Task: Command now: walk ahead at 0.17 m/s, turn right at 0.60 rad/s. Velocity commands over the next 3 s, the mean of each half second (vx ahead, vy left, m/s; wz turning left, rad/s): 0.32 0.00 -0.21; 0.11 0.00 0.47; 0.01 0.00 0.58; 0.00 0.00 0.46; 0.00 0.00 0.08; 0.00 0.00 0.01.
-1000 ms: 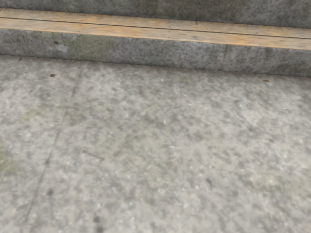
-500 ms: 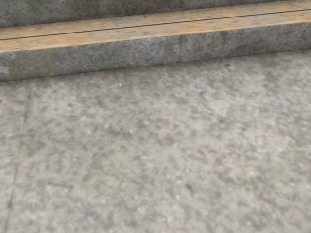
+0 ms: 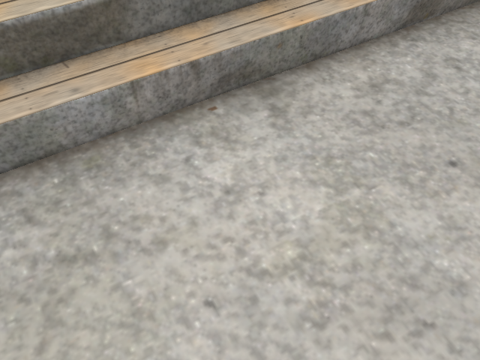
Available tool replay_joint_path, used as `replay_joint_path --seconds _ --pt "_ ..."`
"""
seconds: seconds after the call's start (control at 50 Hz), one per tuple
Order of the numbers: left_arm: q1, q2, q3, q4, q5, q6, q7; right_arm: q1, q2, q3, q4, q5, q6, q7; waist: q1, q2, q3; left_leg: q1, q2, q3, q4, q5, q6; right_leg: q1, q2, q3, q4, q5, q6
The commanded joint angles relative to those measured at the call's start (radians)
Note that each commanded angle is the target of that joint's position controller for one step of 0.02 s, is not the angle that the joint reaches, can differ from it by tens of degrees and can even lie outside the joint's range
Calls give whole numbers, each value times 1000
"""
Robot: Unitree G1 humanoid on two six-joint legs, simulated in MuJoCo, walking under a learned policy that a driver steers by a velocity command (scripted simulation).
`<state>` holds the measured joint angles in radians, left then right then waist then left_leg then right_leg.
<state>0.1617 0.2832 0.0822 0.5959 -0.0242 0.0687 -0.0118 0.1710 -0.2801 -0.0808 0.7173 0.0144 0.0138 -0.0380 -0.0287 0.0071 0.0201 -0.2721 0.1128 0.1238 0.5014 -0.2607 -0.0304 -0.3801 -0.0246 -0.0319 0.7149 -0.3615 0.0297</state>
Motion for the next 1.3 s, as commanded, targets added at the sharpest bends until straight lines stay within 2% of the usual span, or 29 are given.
replay_joint_path --seconds 0.02,0.04,0.06,0.08,0.1,0.14,0.18,0.26,0.38,0.44,0.5,0.54,0.56,0.58,0.6,0.62,0.64,0.7,0.76,0.82,0.9,1.0,1.02,1.04,1.06,1.08,1.12,1.2,1.3 --pt "118 93 43 -21 -6 -18 -9 -1 -158 -45 -40 16 -16 11 55 143 -101 -51 163 -118 -71 -153 149 246 70 -81 -217 47 -82" --pt "232 130 61 17 -13 -26 -2 -6 -93 -27 -42 -1 -21 20 92 1 -115 -215 103 -24 154 -246 84 423 2 55 -278 7 -130" --pt "291 238 71 4 -4 -41 9 -43 -1 4 -87 -48 -31 34 79 -307 -100 -516 -17 28 598 -444 5 524 -270 483 -315 83 -229" --pt "281 263 70 -29 23 -79 -6 -130 -79 -17 -147 -12 -61 33 133 -316 -101 -687 -95 -147 688 -395 11 448 -368 775 -494 -176 -405" --pt "243 202 51 -24 28 -102 -9 -195 -151 -36 -155 19 -80 36 126 -225 -1 -722 -54 -185 713 -286 34 407 -335 721 -540 -285 -378" --pt "162 140 23 -29 17 -114 4 -139 -156 -43 -106 -7 -96 34 64 -139 38 -657 -14 -191 637 -75 40 335 -244 546 -523 -176 -295" --pt "131 121 13 -28 25 -115 19 -90 -138 -41 -78 -23 -106 42 32 -142 18 -572 -23 -169 558 71 17 308 -182 424 -539 -1 -264" --pt "195 118 10 23 25 -133 27 -116 -84 -16 -48 -12 -101 55 64 -110 -1 -523 -31 -137 365 254 -4 350 -153 260 -542 255 -222" --pt "253 145 15 91 23 -143 21 -227 -69 10 -82 14 -99 88 119 -100 78 -515 -36 -122 165 333 25 390 -198 172 -578 299 -219" --pt "239 146 13 111 24 -132 26 -246 -52 21 -97 4 -109 109 117 -82 98 -431 -72 -82 82 305 58 388 -192 94 -511 550 -196" --pt "202 181 22 104 19 -120 45 -139 -109 -3 -88 -7 -111 117 55 -132 -19 -244 -157 -40 64 226 102 437 -177 46 -318 1008 -148" --pt "171 180 18 82 19 -115 57 79 -184 -37 -46 -11 -109 99 -65 -100 -153 91 -186 -59 -22 369 154 324 -108 -5 34 1043 -77" --pt "196 114 -4 46 56 -125 58 187 -264 -47 -46 -18 -102 80 -72 92 -292 400 49 -348 36 745 240 76 -20 -36 401 480 -18" --pt "350 46 -32 45 54 -141 38 148 -277 -33 -67 -29 -106 81 26 281 -491 707 321 -839 -2 925 490 -242 154 98 762 -328 43" --pt "289 162 -11 63 34 -150 23 131 -223 -34 -87 -16 -84 75 -46 113 -527 627 251 -765 -60 699 446 -249 78 211 798 -242 33" --pt "179 173 -7 26 7 -148 20 71 -181 -22 -101 -7 -72 67 -43 75 -371 490 194 -628 -83 545 393 -295 36 180 757 -183 21" --pt "126 158 -11 15 15 -140 30 25 -165 -15 -105 -1 -61 62 -13 -28 -226 298 143 -547 -129 464 350 -304 0 145 676 -131 20" --pt "142 138 -8 8 36 -98 50 -41 -166 -15 -121 -20 -50 52 61 34 -100 -40 61 -466 -214 409 329 -167 -22 121 515 -65 28" --pt "154 100 -19 15 49 -93 68 -43 -183 -24 -114 -19 -47 41 70 57 -138 -79 30 -411 -184 560 324 -141 -4 104 360 -17 59" --pt "106 97 -20 7 45 -87 71 -48 -192 -30 -118 -3 -21 24 54 67 -179 -70 2 -432 -163 357 285 -134 6 122 251 83 74" --pt "18 94 -18 -21 32 -91 60 -45 -189 -30 -128 -1 8 12 20 123 -142 -71 -20 -515 -161 59 252 -110 30 137 87 105 68" --pt "68 115 5 -7 23 -126 42 -38 -159 -22 -139 13 25 13 54 152 -146 -15 -56 -589 -14 193 186 105 33 133 -316 208 12" --pt "88 179 21 -11 38 -125 47 -1 -113 -8 -144 6 25 14 36 41 -179 -101 -114 -518 121 -9 131 234 -142 257 -347 283 -53" --pt "42 259 41 -13 68 -106 50 44 -84 -3 -168 4 15 20 -30 -274 -126 -324 -274 -301 303 -308 63 287 -338 484 -363 541 -209" --pt "62 201 34 -20 76 -104 49 28 -177 -28 -163 -9 2 24 19 -284 -147 -381 -222 -254 549 -389 12 273 -419 572 -369 624 -310" --pt "42 150 19 -32 68 -102 53 31 -217 -47 -144 1 5 26 21 -190 -140 -380 -192 -262 661 -329 -10 259 -372 478 -347 624 -293" --pt "-15 112 9 -36 40 -95 58 48 -182 -46 -117 5 33 17 9 -126 -100 -397 -169 -235 746 -222 -49 245 -264 308 -322 588 -216" --pt "6 129 18 -19 45 -73 68 -23 -98 -20 -161 15 46 24 48 -184 -85 -377 -139 -151 606 -140 -75 269 -220 167 -345 577 -217" --pt "1 181 43 -2 29 -64 60 -49 -94 -14 -196 8 44 47 67 -229 -122 -193 -103 -89 336 -146 -43 254 -270 112 -336 548 -230"
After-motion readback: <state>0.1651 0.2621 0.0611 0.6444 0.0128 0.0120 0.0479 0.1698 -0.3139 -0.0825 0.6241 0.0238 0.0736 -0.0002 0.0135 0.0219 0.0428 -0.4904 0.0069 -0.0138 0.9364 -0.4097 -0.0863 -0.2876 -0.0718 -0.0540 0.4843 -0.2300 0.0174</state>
